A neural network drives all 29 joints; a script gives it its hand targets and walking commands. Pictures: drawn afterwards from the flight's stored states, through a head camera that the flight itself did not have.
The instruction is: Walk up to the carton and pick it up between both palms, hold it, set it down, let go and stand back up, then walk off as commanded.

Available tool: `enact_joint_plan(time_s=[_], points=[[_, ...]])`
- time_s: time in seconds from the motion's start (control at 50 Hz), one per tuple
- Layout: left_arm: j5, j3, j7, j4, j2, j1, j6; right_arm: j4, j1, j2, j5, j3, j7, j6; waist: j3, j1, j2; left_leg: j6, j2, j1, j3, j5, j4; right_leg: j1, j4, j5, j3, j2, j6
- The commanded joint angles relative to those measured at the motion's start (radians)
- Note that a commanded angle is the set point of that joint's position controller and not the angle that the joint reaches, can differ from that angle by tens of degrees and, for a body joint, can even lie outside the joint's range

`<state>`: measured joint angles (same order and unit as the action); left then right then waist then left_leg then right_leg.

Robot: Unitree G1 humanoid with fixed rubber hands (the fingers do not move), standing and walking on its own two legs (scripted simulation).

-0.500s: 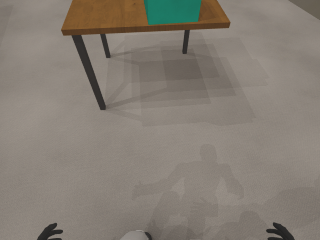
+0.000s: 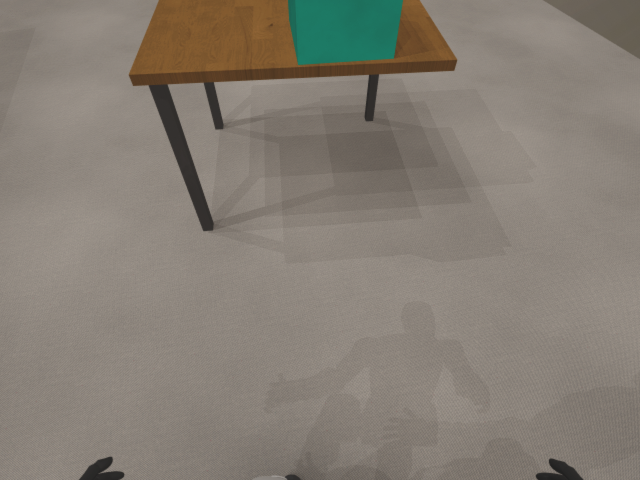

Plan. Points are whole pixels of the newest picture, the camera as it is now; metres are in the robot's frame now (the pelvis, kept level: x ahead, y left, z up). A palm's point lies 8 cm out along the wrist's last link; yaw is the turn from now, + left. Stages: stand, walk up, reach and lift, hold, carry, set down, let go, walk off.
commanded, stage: stand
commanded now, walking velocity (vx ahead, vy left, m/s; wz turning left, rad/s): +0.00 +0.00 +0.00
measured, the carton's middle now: out of the picture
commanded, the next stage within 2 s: none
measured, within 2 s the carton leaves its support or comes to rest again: neither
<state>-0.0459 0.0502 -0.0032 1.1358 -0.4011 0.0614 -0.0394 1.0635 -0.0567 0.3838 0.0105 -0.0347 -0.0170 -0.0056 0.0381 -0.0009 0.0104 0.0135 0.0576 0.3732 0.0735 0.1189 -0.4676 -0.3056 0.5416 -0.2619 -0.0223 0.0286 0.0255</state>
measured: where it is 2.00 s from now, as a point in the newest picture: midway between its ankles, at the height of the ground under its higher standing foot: outside the picture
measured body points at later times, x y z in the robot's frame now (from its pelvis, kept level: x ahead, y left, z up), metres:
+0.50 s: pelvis +0.00 +0.00 +0.00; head +0.02 +0.00 +0.45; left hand +0.10 +0.33 -0.12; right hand +0.10 -0.32 -0.12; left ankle +0.08 +0.11 -0.73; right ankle +0.01 -0.11 -0.73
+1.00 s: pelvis +0.00 +0.00 +0.00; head +0.01 +0.00 +0.45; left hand +0.09 +0.33 -0.12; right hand +0.10 -0.32 -0.12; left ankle +0.08 +0.11 -0.73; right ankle +0.01 -0.11 -0.73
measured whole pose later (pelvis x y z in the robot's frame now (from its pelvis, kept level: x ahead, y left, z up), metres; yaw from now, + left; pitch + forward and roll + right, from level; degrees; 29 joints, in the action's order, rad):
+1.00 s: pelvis +0.00 +0.00 +0.00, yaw +0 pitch +2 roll +0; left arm -0.05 0.05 0.00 1.15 -0.40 0.08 -0.04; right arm 1.07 -0.10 0.38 0.01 -0.03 -0.02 -0.01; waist -0.03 0.00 0.01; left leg 0.01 0.06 0.37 0.07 0.11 -0.45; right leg -0.31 0.54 -0.26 -0.02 0.03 0.03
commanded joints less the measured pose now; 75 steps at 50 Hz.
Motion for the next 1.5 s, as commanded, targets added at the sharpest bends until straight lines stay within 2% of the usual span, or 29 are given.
enact_joint_plan(time_s=[0.0,0.06,0.08,0.16,0.18,0.24,0.26,0.34,0.36,0.4,0.46,0.5,0.56,0.6,0.8,0.82,0.92,0.98,1.02,1.06,1.14,1.22,1.26,1.3,1.32,1.36,1.42,1.44,1.48], points=[[0.077,-0.011,0.009,-0.033,-0.169,-0.016,-0.023,-0.014,0.015,0.168,0.006,0.002,0.01,-0.044,-0.235,0.009,-0.033,0.038,-0.154,-0.21,0.12,0.083,0.118,0.112,-0.23,-0.011,-0.162,-0.158,0.01],[0.078,-0.009,0.011,-0.031,-0.163,-0.016,-0.026,-0.017,0.007,0.16,0.005,0.002,0.012,-0.045,-0.26,0.007,-0.008,0.042,-0.152,-0.219,0.111,0.01,0.1,0.133,-0.222,0.029,-0.164,-0.165,0.011],[0.076,-0.011,0.011,-0.032,-0.169,-0.012,-0.026,-0.011,0.003,0.168,0.006,0.001,0.011,-0.045,-0.26,0.01,-0.022,0.041,-0.152,-0.221,0.108,-0.005,0.096,0.128,-0.214,0.039,-0.163,-0.166,0.011],[0.076,-0.008,0.013,-0.033,-0.169,-0.018,-0.022,-0.017,0.003,0.163,0.006,0.002,0.012,-0.044,-0.246,0.009,0.004,0.036,-0.146,-0.212,0.115,0.063,0.115,0.112,-0.237,-0.019,-0.165,-0.165,0.012],[0.079,-0.012,0.011,-0.031,-0.159,-0.022,-0.021,-0.012,0.006,0.175,0.009,-0.002,0.014,-0.043,-0.237,0.009,-0.015,0.04,-0.149,-0.211,0.109,0.044,0.105,0.105,-0.234,-0.007,-0.17,-0.168,0.012],[0.077,-0.014,0.01,-0.033,-0.158,-0.03,-0.022,-0.011,-0.002,0.173,0.006,0.002,0.013,-0.044,-0.238,0.015,-0.01,0.04,-0.156,-0.207,0.116,0.054,0.12,0.109,-0.227,-0.016,-0.159,-0.16,0.012],[0.076,-0.016,0.008,-0.029,-0.15,-0.012,-0.02,-0.012,0.0,0.184,0.006,-0.005,0.014,-0.045,-0.237,0.008,-0.039,0.041,-0.154,-0.212,0.119,0.042,0.109,0.103,-0.229,-0.001,-0.16,-0.159,0.011],[0.078,-0.013,0.01,-0.032,-0.159,-0.015,-0.019,-0.016,-0.004,0.171,0.007,-0.001,0.014,-0.046,-0.228,0.009,-0.001,0.038,-0.155,-0.204,0.125,0.086,0.124,0.104,-0.232,-0.025,-0.153,-0.156,0.012],[0.081,-0.012,0.01,-0.033,-0.155,-0.016,-0.018,-0.02,0.004,0.159,0.006,0.002,0.013,-0.047,-0.244,0.007,-0.024,0.041,-0.156,-0.207,0.12,0.075,0.119,0.115,-0.238,-0.023,-0.157,-0.162,0.014],[0.08,-0.012,0.008,-0.03,-0.156,-0.017,-0.023,-0.018,-0.005,0.169,0.006,-0.002,0.013,-0.045,-0.23,0.009,-0.014,0.039,-0.155,-0.192,0.131,0.108,0.137,0.099,-0.23,-0.051,-0.153,-0.154,0.013],[0.081,-0.013,0.01,-0.027,-0.16,-0.016,-0.025,-0.018,0.006,0.168,0.007,-0.003,0.013,-0.045,-0.22,0.005,-0.034,0.037,-0.148,-0.196,0.12,0.092,0.129,0.098,-0.244,-0.046,-0.162,-0.161,0.013],[0.08,-0.012,0.011,-0.023,-0.162,-0.004,-0.022,-0.015,-0.015,0.154,0.006,0.004,0.01,-0.046,-0.233,0.009,-0.004,0.038,-0.149,-0.21,0.116,0.074,0.119,0.099,-0.244,-0.034,-0.165,-0.166,0.012],[0.077,-0.011,0.011,-0.021,-0.154,-0.002,-0.02,-0.017,-0.005,0.174,0.01,-0.005,0.013,-0.048,-0.227,0.004,-0.03,0.04,-0.156,-0.196,0.134,0.1,0.132,0.105,-0.231,-0.026,-0.155,-0.156,0.012],[0.08,-0.009,0.011,-0.025,-0.158,-0.005,-0.02,-0.019,-0.006,0.163,0.006,0.0,0.012,-0.047,-0.226,0.002,-0.011,0.038,-0.154,-0.192,0.129,0.089,0.137,0.105,-0.232,-0.032,-0.155,-0.155,0.009],[0.083,-0.012,0.01,-0.027,-0.163,-0.015,-0.022,-0.019,-0.01,0.174,0.007,-0.005,0.017,-0.049,-0.243,0.009,-0.01,0.036,-0.142,-0.217,0.105,0.034,0.105,0.105,-0.244,0.001,-0.171,-0.169,0.013],[0.083,-0.012,0.01,-0.025,-0.163,-0.006,-0.023,-0.011,-0.027,0.178,0.006,-0.006,0.016,-0.048,-0.237,0.012,0.008,0.041,-0.148,-0.218,0.119,0.043,0.108,0.101,-0.246,-0.007,-0.166,-0.165,0.015],[0.082,-0.008,0.014,-0.021,-0.168,0.004,-0.02,-0.013,-0.035,0.17,0.006,-0.004,0.016,-0.046,-0.233,0.013,-0.02,0.039,-0.15,-0.204,0.127,0.072,0.126,0.103,-0.229,-0.01,-0.158,-0.154,0.008],[0.083,-0.009,0.008,-0.016,-0.155,0.018,-0.015,-0.012,-0.016,0.177,0.006,-0.005,0.015,-0.043,-0.197,0.001,-0.009,0.038,-0.159,-0.169,0.15,0.167,0.154,0.087,-0.228,-0.079,-0.143,-0.141,0.009],[0.084,-0.01,0.008,-0.014,-0.157,0.024,-0.017,-0.014,-0.015,0.181,0.011,-0.009,0.017,-0.044,-0.202,-0.001,-0.038,0.041,-0.156,-0.177,0.15,0.166,0.147,0.083,-0.233,-0.084,-0.15,-0.144,0.015],[0.087,-0.007,0.008,-0.017,-0.17,0.007,-0.019,-0.014,-0.03,0.168,0.006,-0.004,0.014,-0.043,-0.209,0.008,-0.001,0.036,-0.146,-0.188,0.129,0.148,0.138,0.081,-0.253,-0.103,-0.167,-0.157,0.017],[0.083,-0.006,0.009,-0.017,-0.164,0.021,-0.019,-0.014,-0.027,0.181,0.008,-0.009,0.014,-0.047,-0.193,0.008,-0.025,0.039,-0.153,-0.183,0.147,0.147,0.14,0.074,-0.25,-0.085,-0.163,-0.151,0.014],[0.085,-0.004,0.009,-0.023,-0.163,0.01,-0.019,-0.013,-0.037,0.177,0.008,-0.006,0.016,-0.044,-0.197,0.011,0.0,0.037,-0.15,-0.18,0.143,0.131,0.143,0.085,-0.232,-0.057,-0.151,-0.144,0.013],[0.087,-0.004,0.008,-0.023,-0.163,0.017,-0.021,-0.013,-0.031,0.177,0.008,-0.007,0.016,-0.045,-0.203,0.011,-0.026,0.037,-0.147,-0.183,0.137,0.136,0.132,0.078,-0.247,-0.078,-0.164,-0.153,0.014],[0.083,-0.004,0.01,-0.017,-0.166,0.021,-0.021,-0.013,-0.037,0.168,0.007,-0.004,0.014,-0.045,-0.197,0.01,-0.011,0.038,-0.149,-0.18,0.141,0.134,0.134,0.081,-0.244,-0.08,-0.16,-0.154,0.014],[0.087,-0.003,0.009,-0.02,-0.172,0.003,-0.019,-0.016,-0.038,0.17,0.006,-0.005,0.015,-0.047,-0.194,0.02,-0.004,0.039,-0.148,-0.186,0.127,0.114,0.126,0.08,-0.255,-0.069,-0.17,-0.162,0.017],[0.084,-0.004,0.011,-0.023,-0.166,0.018,-0.017,-0.018,-0.034,0.165,0.008,-0.004,0.016,-0.044,-0.22,0.009,-0.023,0.037,-0.146,-0.203,0.13,0.104,0.119,0.084,-0.239,-0.051,-0.169,-0.158,0.017],[0.081,-0.005,0.01,-0.019,-0.155,0.025,-0.015,-0.018,-0.036,0.179,0.01,-0.007,0.018,-0.046,-0.2,0.011,0.001,0.038,-0.154,-0.183,0.154,0.152,0.141,0.077,-0.234,-0.075,-0.156,-0.141,0.013],[0.083,-0.005,0.008,-0.019,-0.158,0.017,-0.013,-0.017,-0.03,0.176,0.009,-0.008,0.015,-0.044,-0.205,0.01,-0.023,0.033,-0.152,-0.176,0.146,0.163,0.144,0.083,-0.232,-0.093,-0.147,-0.143,0.013],[0.083,-0.006,0.009,-0.014,-0.163,0.024,-0.014,-0.012,-0.034,0.175,0.008,-0.006,0.018,-0.045,-0.193,0.007,-0.023,0.038,-0.15,-0.181,0.139,0.129,0.133,0.078,-0.241,-0.066,-0.166,-0.156,0.014]])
